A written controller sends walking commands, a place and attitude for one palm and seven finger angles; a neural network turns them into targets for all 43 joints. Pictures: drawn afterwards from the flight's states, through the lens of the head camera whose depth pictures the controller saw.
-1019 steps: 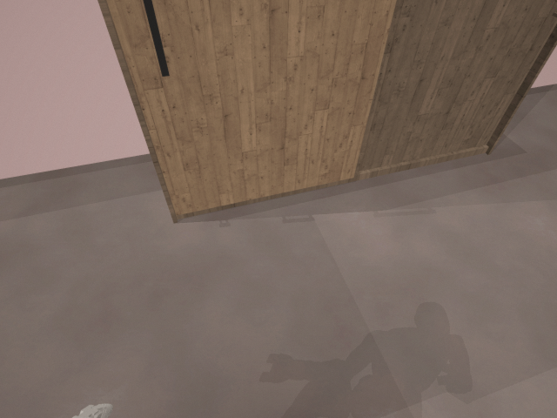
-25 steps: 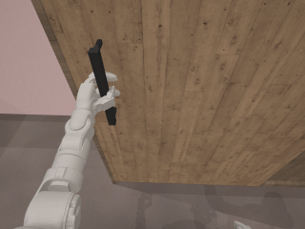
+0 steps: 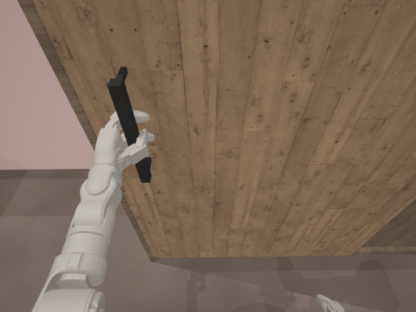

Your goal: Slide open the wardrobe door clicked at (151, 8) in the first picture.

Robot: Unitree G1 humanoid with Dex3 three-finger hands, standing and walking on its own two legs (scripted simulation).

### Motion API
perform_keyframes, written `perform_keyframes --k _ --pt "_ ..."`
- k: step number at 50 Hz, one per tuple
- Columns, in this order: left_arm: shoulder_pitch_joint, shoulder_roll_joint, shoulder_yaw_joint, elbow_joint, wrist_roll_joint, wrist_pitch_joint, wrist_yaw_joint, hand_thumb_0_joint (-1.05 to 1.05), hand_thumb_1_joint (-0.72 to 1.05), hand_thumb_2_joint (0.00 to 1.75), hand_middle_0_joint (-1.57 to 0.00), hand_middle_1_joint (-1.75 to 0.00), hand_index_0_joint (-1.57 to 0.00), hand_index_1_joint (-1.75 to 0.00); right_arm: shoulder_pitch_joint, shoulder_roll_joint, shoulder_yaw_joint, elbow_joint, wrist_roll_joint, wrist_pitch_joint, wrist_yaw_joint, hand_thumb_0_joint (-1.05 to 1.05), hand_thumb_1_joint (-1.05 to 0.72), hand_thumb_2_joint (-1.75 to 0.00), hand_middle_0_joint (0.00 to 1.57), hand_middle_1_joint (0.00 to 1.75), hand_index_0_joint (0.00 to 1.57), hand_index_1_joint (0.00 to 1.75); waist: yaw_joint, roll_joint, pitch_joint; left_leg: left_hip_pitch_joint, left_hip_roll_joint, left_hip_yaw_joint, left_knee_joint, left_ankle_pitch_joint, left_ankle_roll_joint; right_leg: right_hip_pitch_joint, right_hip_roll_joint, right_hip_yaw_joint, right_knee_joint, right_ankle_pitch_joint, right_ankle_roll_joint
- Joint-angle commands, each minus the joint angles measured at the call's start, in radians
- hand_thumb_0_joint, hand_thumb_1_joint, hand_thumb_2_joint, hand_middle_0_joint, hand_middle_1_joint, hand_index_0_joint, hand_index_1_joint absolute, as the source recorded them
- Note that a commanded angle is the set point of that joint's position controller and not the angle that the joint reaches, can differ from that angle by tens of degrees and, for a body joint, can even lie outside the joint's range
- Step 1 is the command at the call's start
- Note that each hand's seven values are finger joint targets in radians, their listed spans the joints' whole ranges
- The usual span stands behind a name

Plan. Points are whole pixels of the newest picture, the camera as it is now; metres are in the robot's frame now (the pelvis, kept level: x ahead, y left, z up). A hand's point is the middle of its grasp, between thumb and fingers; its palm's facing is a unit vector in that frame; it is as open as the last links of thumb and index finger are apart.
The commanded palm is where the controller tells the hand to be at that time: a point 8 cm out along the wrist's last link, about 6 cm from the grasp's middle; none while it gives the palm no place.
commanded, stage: grip the handle and tug to test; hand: left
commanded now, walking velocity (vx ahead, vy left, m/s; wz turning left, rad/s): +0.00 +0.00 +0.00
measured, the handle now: (136, 132) +0.44 +0.16 +0.12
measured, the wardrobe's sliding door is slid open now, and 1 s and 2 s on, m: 0.00 0.05 0.11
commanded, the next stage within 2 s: tug the door sideways, standing still in 0.02 s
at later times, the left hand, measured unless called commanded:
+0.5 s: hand (145, 146) +0.40 +0.13 +0.12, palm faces +0.08 -1.00 -0.02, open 5.5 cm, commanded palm +0.37 +0.14 +0.13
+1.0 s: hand (169, 147) +0.39 +0.08 +0.12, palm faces +0.03 -1.00 -0.04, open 5.6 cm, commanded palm +0.38 +0.13 +0.13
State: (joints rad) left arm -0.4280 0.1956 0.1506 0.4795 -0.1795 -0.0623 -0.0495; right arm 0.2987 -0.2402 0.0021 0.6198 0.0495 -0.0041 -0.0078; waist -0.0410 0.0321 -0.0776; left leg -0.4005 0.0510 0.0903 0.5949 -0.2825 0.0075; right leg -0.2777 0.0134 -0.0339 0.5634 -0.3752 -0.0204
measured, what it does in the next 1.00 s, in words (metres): stands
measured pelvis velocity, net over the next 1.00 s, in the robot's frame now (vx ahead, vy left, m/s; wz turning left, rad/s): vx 0.00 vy -0.01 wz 0.10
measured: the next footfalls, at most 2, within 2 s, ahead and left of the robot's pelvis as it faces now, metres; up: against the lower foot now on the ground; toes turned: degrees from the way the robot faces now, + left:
left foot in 1.56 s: +0.05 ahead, +0.06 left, +0.00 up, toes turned +12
right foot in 1.92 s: +0.13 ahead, -0.37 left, +0.00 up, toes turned -1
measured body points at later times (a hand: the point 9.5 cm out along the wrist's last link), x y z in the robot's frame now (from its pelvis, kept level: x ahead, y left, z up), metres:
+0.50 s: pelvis +0.02 -0.01 +0.00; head +0.04 -0.02 +0.45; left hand +0.38 +0.19 +0.13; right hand +0.18 -0.23 -0.11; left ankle +0.01 +0.12 -0.73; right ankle -0.06 -0.11 -0.73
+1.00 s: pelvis +0.00 -0.01 +0.00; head +0.03 -0.02 +0.44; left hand +0.39 +0.14 +0.13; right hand +0.14 -0.23 -0.13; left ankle +0.01 +0.12 -0.73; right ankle -0.06 -0.11 -0.73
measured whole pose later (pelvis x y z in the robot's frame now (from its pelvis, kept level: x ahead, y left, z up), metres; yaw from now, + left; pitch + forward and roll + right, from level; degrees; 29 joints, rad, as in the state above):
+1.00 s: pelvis +0.00 -0.01 +0.00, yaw +6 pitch +5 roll +0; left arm -0.54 0.07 -0.07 0.48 -0.14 -0.01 0.12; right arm 0.27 -0.23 0.00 0.67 0.02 -0.03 0.01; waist 0.00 0.05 -0.05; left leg -0.45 0.01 0.00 0.64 -0.28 0.00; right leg -0.28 0.00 -0.10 0.61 -0.42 -0.03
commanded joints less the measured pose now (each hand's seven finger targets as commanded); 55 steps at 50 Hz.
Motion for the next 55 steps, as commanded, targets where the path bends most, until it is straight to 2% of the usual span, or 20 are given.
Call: perform_keyframes --k 1,6,7,8,11,13,14,18,21,25,33,36,44,47,48,49,50,52,53,55 --pt "-0.163 0.123 0.013 -0.345 -0.009 -0.051 -0.038 0.0 0.9 0.9 -0.45 -1.4 -0.45 -1.4 -0.075 -0.129 -0.044 -0.164 0.002 -0.04 0.0 0.0 -0.9 -0.9 0.2 0.3 0.2 0.3 0.061 -0.05 -0.315 0.279 -0.041 -0.048 -0.012 0.471 0.038 0.084 0.023 -0.007 -0.028 0.641 0.004" --pt "-0.09 0.125 0.016 -0.44 -0.009 0.001 -0.034 0.0 0.9 0.9 -0.45 -1.4 -0.45 -1.4 -0.088 -0.125 -0.043 -0.179 -0.001 -0.025 -0.003 0.0 -0.9 -0.9 0.2 0.3 0.2 0.3 0.062 -0.048 -0.305 0.295 -0.039 -0.039 -0.014 0.529 0.039 0.107 0.02 -0.004 -0.03 0.715 0.009" --pt "-0.175 0.155 0.036 -0.433 -0.005 0.01 -0.027 0.0 0.9 0.9 -0.45 -1.4 -0.45 -1.4 -0.084 -0.127 -0.04 -0.166 0.0 -0.019 -0.008 0.0 -0.9 -0.9 0.2 0.3 0.2 0.3 0.042 -0.048 -0.281 0.295 -0.038 -0.044 -0.017 0.528 0.039 0.086 0.021 -0.003 -0.035 0.719 0.01" --pt "-0.243 0.144 0.023 -0.436 -0.002 0.02 -0.024 0.0 0.9 0.9 -0.45 -1.4 -0.45 -1.4 -0.083 -0.126 -0.041 -0.158 -0.003 -0.015 -0.013 0.0 -0.9 -0.9 0.2 0.3 0.2 0.3 0.029 -0.025 -0.286 0.308 -0.04 -0.045 -0.013 0.527 0.038 0.071 0.022 -0.001 -0.038 0.714 0.011" --pt "-0.361 0.053 -0.071 -0.414 0.007 0.048 -0.007 0.0 0.9 0.9 -0.45 -1.4 -0.45 -1.4 -0.072 -0.121 -0.041 -0.137 -0.006 -0.006 -0.021 0.0 -0.9 -0.9 0.2 0.3 0.2 0.3 -0.016 -0.015 -0.25 0.347 -0.033 -0.061 0.005 0.551 0.038 0.005 0.025 -0.009 -0.048 0.666 0.013" --pt "-0.354 0.035 -0.076 -0.409 0.01 0.058 0.002 0.0 0.9 0.9 -0.45 -1.4 -0.45 -1.4 -0.072 -0.119 -0.044 -0.13 -0.01 -0.006 -0.022 0.0 -0.9 -0.9 0.2 0.3 0.2 0.3 -0.01 -0.001 -0.287 0.365 -0.035 -0.071 0.009 0.556 0.035 -0.006 0.025 -0.012 -0.042 0.653 0.01" --pt "-0.345 0.001 -0.103 -0.399 0.009 0.062 0.005 0.0 0.9 0.9 -0.45 -1.4 -0.45 -1.4 -0.073 -0.115 -0.041 -0.128 -0.011 -0.005 -0.021 0.0 -0.9 -0.9 0.2 0.3 0.2 0.3 -0.01 -0.009 -0.289 0.366 -0.036 -0.075 0.009 0.55 0.033 -0.01 0.024 -0.017 -0.042 0.642 0.01" --pt "-0.399 -0.041 -0.165 -0.438 0.027 0.044 0.014 0.0 0.9 0.9 -0.45 -1.4 -0.45 -1.4 -0.072 -0.112 -0.044 -0.122 -0.019 -0.008 -0.019 0.0 -0.9 -0.9 0.2 0.3 0.2 0.3 -0.019 0.007 -0.353 0.416 -0.034 -0.094 0.023 0.602 0.034 -0.021 0.022 -0.022 -0.025 0.644 0.008" --pt "-0.404 -0.081 -0.213 -0.404 0.027 0.031 0.01 0.0 0.9 0.9 -0.45 -1.4 -0.45 -1.4 -0.069 -0.115 -0.044 -0.115 -0.022 -0.01 -0.019 0.0 -0.9 -0.9 0.2 0.3 0.2 0.3 -0.034 -0.06 -0.329 0.405 -0.033 -0.104 0.025 0.584 0.038 -0.029 0.023 -0.027 -0.03 0.632 0.01" --pt "-0.46 -0.131 -0.27 -0.401 0.034 0.003 0.005 0.0 0.9 0.9 -0.45 -1.4 -0.45 -1.4 -0.084 -0.106 -0.039 -0.116 -0.019 -0.021 -0.017 0.0 -0.9 -0.9 0.2 0.3 0.2 0.3 -0.038 -0.01 -0.327 0.425 -0.034 -0.115 0.026 0.544 0.034 -0.071 0.023 -0.028 -0.027 0.575 0.007" --pt "-0.528 -0.215 -0.356 -0.393 0.037 -0.026 0.013 0.0 0.9 0.9 -0.45 -1.4 -0.45 -1.4 -0.083 -0.1 -0.037 -0.109 -0.022 -0.044 -0.003 0.0 -0.9 -0.9 0.2 0.3 0.2 0.3 -0.053 -0.018 -0.337 0.427 -0.036 -0.131 0.039 0.508 0.036 -0.105 0.026 -0.034 -0.016 0.544 0.006" --pt "-0.538 -0.211 -0.354 -0.367 0.039 -0.035 0.024 0.0 0.9 0.9 -0.45 -1.4 -0.45 -1.4 -0.073 -0.105 -0.039 -0.098 -0.026 -0.053 0.0 0.0 -0.9 -0.9 0.2 0.3 0.2 0.3 -0.052 -0.048 -0.344 0.413 -0.038 -0.135 0.038 0.478 0.035 -0.103 0.026 -0.036 -0.016 0.524 0.005" --pt "-0.595 -0.258 -0.379 -0.329 0.041 -0.045 0.059 0.0 0.9 0.9 -0.45 -1.4 -0.45 -1.4 -0.071 -0.097 -0.037 -0.083 -0.026 -0.069 0.012 0.0 -0.9 -0.9 0.2 0.3 0.2 0.3 -0.054 -0.029 -0.338 0.394 -0.046 -0.13 0.039 0.419 0.032 -0.124 0.029 -0.036 -0.012 0.495 0.004" --pt "-0.599 -0.285 -0.394 -0.298 0.046 -0.048 0.078 0.0 0.9 0.9 -0.45 -1.4 -0.45 -1.4 -0.068 -0.094 -0.037 -0.078 -0.027 -0.07 0.017 0.0 -0.9 -0.9 0.2 0.3 0.2 0.3 -0.056 -0.048 -0.314 0.381 -0.041 -0.136 0.035 0.406 0.029 -0.132 0.03 -0.04 -0.01 0.47 0.003" --pt "-0.61 -0.286 -0.395 -0.299 0.049 -0.049 0.084 0.0 0.9 0.9 -0.45 -1.4 -0.45 -1.4 -0.067 -0.094 -0.038 -0.078 -0.028 -0.071 0.02 0.0 -0.9 -0.9 0.2 0.3 0.2 0.3 -0.054 -0.034 -0.322 0.382 -0.042 -0.134 0.036 0.398 0.028 -0.136 0.03 -0.04 -0.008 0.465 0.003" --pt "-0.691 -0.276 -0.384 -0.26 0.05 -0.047 0.095 0.0 0.9 0.9 -0.45 -1.4 -0.45 -1.4 -0.061 -0.096 -0.035 -0.065 -0.027 -0.068 0.017 0.0 -0.9 -0.9 0.2 0.3 0.2 0.3 -0.073 -0.048 -0.294 0.366 -0.045 -0.133 0.038 0.364 0.029 -0.157 0.032 -0.038 -0.015 0.448 0.005" --pt "-0.687 0.198 -0.064 -0.253 0.112 -0.087 0.132 0.0 0.9 0.9 -0.45 -1.4 -0.45 -1.4 -0.081 -0.147 -0.042 -0.066 -0.014 -0.032 -0.038 0.0 -0.9 -0.9 0.2 0.3 0.2 0.3 0.011 -0.107 -0.295 0.323 0.025 -0.125 0.021 0.316 0.075 -0.069 -0.035 0.033 -0.06 0.385 0.054" --pt "-0.645 0.019 -0.205 -0.234 0.1 -0.107 0.119 0.0 0.9 0.9 -0.45 -1.4 -0.45 -1.4 -0.119 -0.098 -0.027 -0.075 -0.014 -0.011 -0.063 0.0 -0.9 -0.9 0.2 0.3 0.2 0.3 -0.008 -0.142 -0.249 0.306 0.023 -0.097 0.001 0.283 0.077 0.001 -0.051 0.025 -0.077 0.448 0.06" --pt "-0.652 -0.031 -0.243 -0.248 0.094 -0.111 0.105 0.0 0.9 0.9 -0.45 -1.4 -0.45 -1.4 -0.132 -0.085 -0.021 -0.086 -0.013 -0.009 -0.071 0.0 -0.9 -0.9 0.2 0.3 0.2 0.3 -0.017 -0.1 -0.27 0.34 0.049 -0.1 -0.001 0.309 0.077 0.0 -0.048 0.013 -0.039 0.446 0.063" --pt "-0.651 -0.009 -0.23 -0.244 0.088 -0.116 0.096 0.0 0.9 0.9 -0.45 -1.4 -0.45 -1.4 -0.133 -0.1 -0.037 -0.088 -0.019 -0.002 -0.089 0.0 -0.9 -0.9 0.2 0.3 0.2 0.3 -0.027 0.026 -0.297 0.424 0.138 -0.186 -0.016 0.368 0.112 -0.07 -0.021 0.003 0.091 0.348 0.053"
